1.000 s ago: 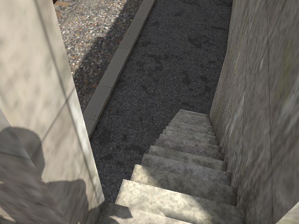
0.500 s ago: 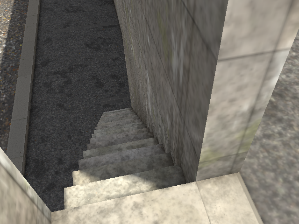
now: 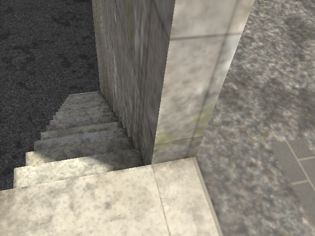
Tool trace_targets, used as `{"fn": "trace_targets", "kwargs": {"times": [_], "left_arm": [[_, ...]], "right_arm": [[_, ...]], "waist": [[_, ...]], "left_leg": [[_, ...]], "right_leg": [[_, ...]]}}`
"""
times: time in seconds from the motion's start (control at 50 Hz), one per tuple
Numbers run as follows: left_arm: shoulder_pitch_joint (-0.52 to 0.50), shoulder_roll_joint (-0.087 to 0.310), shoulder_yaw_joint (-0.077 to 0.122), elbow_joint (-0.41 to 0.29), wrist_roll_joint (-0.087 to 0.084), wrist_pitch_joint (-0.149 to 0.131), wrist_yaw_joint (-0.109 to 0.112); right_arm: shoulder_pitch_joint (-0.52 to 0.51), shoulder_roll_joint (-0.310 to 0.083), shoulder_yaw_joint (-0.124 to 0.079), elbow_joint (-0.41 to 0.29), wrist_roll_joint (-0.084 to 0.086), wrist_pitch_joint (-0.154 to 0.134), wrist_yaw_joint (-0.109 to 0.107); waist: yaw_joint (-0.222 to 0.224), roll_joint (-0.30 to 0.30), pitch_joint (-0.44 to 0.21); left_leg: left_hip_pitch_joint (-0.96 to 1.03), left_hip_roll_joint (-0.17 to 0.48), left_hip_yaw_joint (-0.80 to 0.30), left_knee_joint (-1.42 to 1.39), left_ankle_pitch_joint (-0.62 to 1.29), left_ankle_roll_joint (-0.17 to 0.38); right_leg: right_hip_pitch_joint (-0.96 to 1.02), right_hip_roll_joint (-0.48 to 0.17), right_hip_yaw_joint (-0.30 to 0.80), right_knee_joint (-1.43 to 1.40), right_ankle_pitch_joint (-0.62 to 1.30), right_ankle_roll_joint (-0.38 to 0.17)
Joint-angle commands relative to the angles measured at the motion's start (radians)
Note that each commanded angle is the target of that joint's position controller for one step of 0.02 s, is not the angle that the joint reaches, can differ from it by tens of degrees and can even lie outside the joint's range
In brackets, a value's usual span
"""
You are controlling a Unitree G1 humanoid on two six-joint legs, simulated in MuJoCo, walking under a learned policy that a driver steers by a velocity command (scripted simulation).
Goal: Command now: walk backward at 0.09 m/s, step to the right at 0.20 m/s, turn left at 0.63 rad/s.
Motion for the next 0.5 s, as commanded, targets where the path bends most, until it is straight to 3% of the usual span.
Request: {"fn": "trace_targets", "kwargs": {"times": [0.02,0.06,0.1,0.12,0.14,0.16,0.18,0.2,0.22,0.24,0.26,0.3,0.38,0.46,0.5], "left_arm": [[-0.026,0.049,0.016,-0.065,-0.021,-0.011,0.008],[-0.056,0.039,0.012,-0.078,-0.033,-0.014,0.017],[-0.035,0.047,0.015,-0.077,-0.043,-0.023,0.031],[0.005,0.059,0.019,-0.070,-0.049,-0.031,0.043],[0.084,0.071,0.027,-0.046,-0.053,-0.049,0.059],[0.149,0.109,0.039,-0.021,-0.055,-0.066,0.079],[0.176,0.202,0.060,-0.020,-0.061,-0.075,0.093],[0.029,0.312,0.062,-0.088,-0.060,-0.071,0.087],[0.017,0.272,0.058,-0.093,-0.032,-0.075,0.073],[-0.035,0.175,0.031,-0.090,-0.022,-0.086,0.072],[-0.083,0.146,0.023,-0.091,-0.023,-0.092,0.072],[-0.076,0.131,0.021,-0.097,-0.033,-0.111,0.086],[0.053,0.143,0.030,-0.076,-0.034,-0.141,0.093],[0.156,0.191,0.051,-0.030,-0.034,-0.132,0.109],[0.180,0.202,0.057,-0.011,-0.041,-0.123,0.123]], "right_arm": [[-0.071,-0.215,-0.055,-0.097,-0.002,-0.023,0.015],[-0.065,-0.234,-0.065,-0.113,-0.003,-0.013,0.021],[-0.108,-0.251,-0.073,-0.140,-0.004,-0.002,0.032],[-0.140,-0.258,-0.076,-0.152,-0.003,0.001,0.038],[-0.172,-0.257,-0.077,-0.162,0.006,0.000,0.041],[-0.152,-0.223,-0.068,-0.161,0.007,-0.010,0.042],[-0.073,-0.118,-0.045,-0.157,-0.006,-0.018,0.044],[-0.035,-0.022,-0.026,-0.180,-0.003,-0.016,0.032],[-0.113,-0.112,-0.032,-0.191,-0.004,-0.005,0.035],[-0.148,-0.167,-0.053,-0.175,0.004,0.001,0.051],[-0.109,-0.168,-0.059,-0.156,0.007,0.007,0.067],[-0.058,-0.168,-0.058,-0.129,0.007,0.021,0.089],[-0.202,-0.183,-0.059,-0.180,-0.007,0.045,0.096],[-0.264,-0.157,-0.044,-0.212,0.000,0.063,0.112],[-0.281,-0.138,-0.032,-0.229,-0.014,0.068,0.116]], "waist": [[0.021,0.189,-0.070],[-0.014,0.257,-0.077],[-0.016,0.317,-0.101],[0.000,0.340,-0.114],[0.046,0.336,-0.113],[0.063,0.270,-0.125],[0.043,0.005,-0.141],[0.002,-0.294,-0.140],[0.054,-0.293,-0.119],[0.027,-0.156,-0.065],[-0.015,-0.136,-0.066],[-0.019,-0.151,-0.093],[0.059,-0.134,-0.079],[0.093,-0.159,-0.106],[0.092,-0.153,-0.102]], "left_leg": [[0.067,0.122,-0.251,-0.153,0.071,0.134],[0.040,0.104,-0.274,-0.153,-0.003,0.137],[-0.013,0.082,-0.291,-0.152,-0.042,0.122],[-0.041,0.077,-0.310,-0.145,-0.035,0.108],[-0.081,0.061,-0.321,-0.115,-0.035,0.076],[-0.171,0.009,-0.296,-0.062,-0.121,0.031],[-0.264,-0.109,-0.152,0.175,-0.256,-0.009],[-0.415,-0.180,-0.021,0.405,-0.457,-0.055],[-0.401,-0.084,-0.030,0.550,-0.397,-0.032],[-0.343,-0.078,-0.062,0.640,-0.289,-0.013],[-0.317,-0.078,-0.041,0.696,-0.222,-0.011],[-0.337,-0.066,-0.005,0.796,-0.154,-0.030],[-0.417,-0.057,-0.003,0.758,-0.121,-0.072],[-0.412,-0.048,0.007,0.663,-0.170,-0.094],[-0.415,-0.027,0.009,0.635,-0.195,-0.090]], "right_leg": [[-0.054,-0.001,-0.013,-0.092,-0.014,0.039],[0.011,0.015,-0.035,-0.236,-0.056,0.056],[0.144,0.045,-0.054,-0.394,-0.124,0.059],[0.224,0.060,-0.060,-0.493,-0.134,0.052],[0.334,0.064,-0.064,-0.661,-0.046,0.039],[0.470,0.017,-0.039,-0.772,-0.021,0.024],[0.538,-0.241,0.201,-0.900,-0.253,-0.001],[0.412,-0.479,0.427,-0.905,-0.223,-0.111],[0.302,-0.482,0.433,-0.928,-0.172,-0.193],[0.236,-0.376,0.289,-0.906,-0.076,-0.170],[0.248,-0.308,0.161,-0.869,0.047,-0.137],[0.356,-0.272,0.034,-0.806,0.277,-0.127],[0.507,-0.345,-0.001,-0.734,0.490,-0.156],[0.606,-0.424,-0.020,-0.655,0.775,-0.197],[0.614,-0.465,-0.024,-0.650,0.815,-0.202]]}}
